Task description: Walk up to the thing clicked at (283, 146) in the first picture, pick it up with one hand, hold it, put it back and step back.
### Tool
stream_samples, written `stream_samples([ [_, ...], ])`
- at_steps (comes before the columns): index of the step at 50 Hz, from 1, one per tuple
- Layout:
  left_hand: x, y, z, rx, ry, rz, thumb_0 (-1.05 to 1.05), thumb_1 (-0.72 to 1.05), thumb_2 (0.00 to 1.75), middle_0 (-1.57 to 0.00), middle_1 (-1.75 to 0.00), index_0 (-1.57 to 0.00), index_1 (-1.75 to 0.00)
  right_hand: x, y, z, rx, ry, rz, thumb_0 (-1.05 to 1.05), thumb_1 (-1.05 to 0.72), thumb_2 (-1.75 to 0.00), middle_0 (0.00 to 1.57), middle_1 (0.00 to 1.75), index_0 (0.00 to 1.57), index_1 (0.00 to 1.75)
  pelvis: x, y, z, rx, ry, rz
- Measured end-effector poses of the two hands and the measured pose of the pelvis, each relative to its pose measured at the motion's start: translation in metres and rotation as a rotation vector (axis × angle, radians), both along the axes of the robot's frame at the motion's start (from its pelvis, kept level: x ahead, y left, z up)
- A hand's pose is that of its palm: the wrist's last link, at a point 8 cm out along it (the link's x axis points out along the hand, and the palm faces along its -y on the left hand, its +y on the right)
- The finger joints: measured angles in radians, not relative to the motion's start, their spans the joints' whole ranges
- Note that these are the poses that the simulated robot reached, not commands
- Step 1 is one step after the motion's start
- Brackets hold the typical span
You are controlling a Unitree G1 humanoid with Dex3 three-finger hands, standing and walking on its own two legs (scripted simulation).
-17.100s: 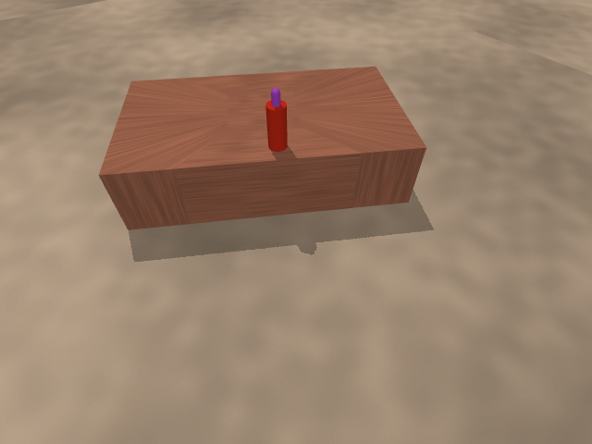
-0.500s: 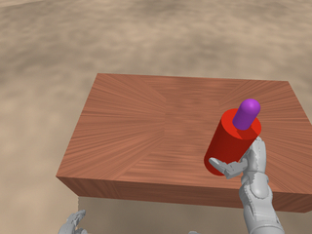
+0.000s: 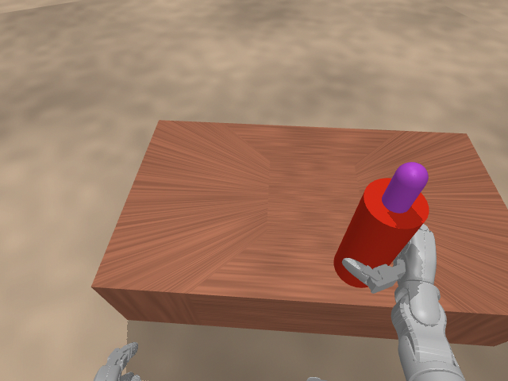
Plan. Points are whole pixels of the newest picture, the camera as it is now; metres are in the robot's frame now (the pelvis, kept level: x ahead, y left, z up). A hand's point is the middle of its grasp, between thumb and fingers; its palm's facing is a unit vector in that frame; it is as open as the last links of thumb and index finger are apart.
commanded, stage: hold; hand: right
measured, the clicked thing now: (379, 227) +0.32 -0.17 +0.09
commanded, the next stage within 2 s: crouch in 1.26 s
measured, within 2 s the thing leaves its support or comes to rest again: neither
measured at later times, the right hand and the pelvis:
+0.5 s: hand (375, 242) +0.32 -0.18 +0.04, palm faces +0.23 +0.97 -0.01, open 11.2 cm; pelvis +0.00 +0.00 +0.00, yaw +0 degrees
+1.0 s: hand (373, 242) +0.32 -0.17 +0.04, palm faces +0.22 +0.98 -0.01, open 11.2 cm; pelvis +0.00 +0.00 +0.00, yaw +0 degrees
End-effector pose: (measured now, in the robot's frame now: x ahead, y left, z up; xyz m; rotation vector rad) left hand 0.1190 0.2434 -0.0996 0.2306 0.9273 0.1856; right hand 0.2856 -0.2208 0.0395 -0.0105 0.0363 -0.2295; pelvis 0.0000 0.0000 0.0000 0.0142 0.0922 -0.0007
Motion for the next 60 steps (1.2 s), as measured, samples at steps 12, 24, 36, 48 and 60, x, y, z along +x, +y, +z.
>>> stream_samples([
  [12, 0.0020, -0.0003, 0.0017, 0.007, -0.012, -0.006, 0.01, 0.89, 0.91, -0.20, -0.31, -0.21, -0.31, 0.0054, 0.0021, 0.0003, 0.005, -0.001, 0.013, -0.01, 0.58, -1.08, 0.65, 1.03, 0.68, 1.06, -0.0019, -0.0004, -0.0001, 0.000, 0.002, 0.000],
  [24, 0.0022, -0.0028, 0.0010, 0.003, -0.009, -0.008, 0.01, 0.89, 0.91, -0.20, -0.31, -0.21, -0.31, 0.0043, -0.0023, -0.0003, 0.007, 0.000, -0.002, -0.01, 0.58, -1.08, 0.65, 1.03, 0.68, 1.06, -0.0001, -0.0012, 0.0003, 0.001, 0.006, 0.001],
  [36, 0.0023, -0.0035, 0.0006, 0.004, -0.007, -0.009, 0.01, 0.89, 0.91, -0.20, -0.31, -0.21, -0.31, 0.0069, -0.0015, -0.0024, 0.007, 0.001, 0.005, -0.01, 0.58, -1.09, 0.65, 1.04, 0.67, 1.06, 0.0007, -0.0018, -0.0005, 0.002, 0.007, 0.000],
  [48, -0.0007, -0.0030, 0.0011, 0.001, -0.007, -0.006, 0.01, 0.90, 0.91, -0.20, -0.31, -0.21, -0.31, 0.0052, -0.0002, 0.0000, 0.005, -0.003, 0.010, -0.01, 0.58, -1.09, 0.65, 1.04, 0.67, 1.06, -0.0009, -0.0022, 0.0000, 0.001, 0.004, 0.002],
  [60, -0.0003, -0.0024, 0.0001, -0.001, -0.010, -0.012, 0.01, 0.90, 0.91, -0.20, -0.31, -0.21, -0.31, 0.0006, -0.0001, -0.0020, 0.001, -0.001, 0.005, -0.01, 0.58, -1.09, 0.65, 1.03, 0.68, 1.06, -0.0029, -0.0009, -0.0008, 0.000, 0.006, 0.001],
])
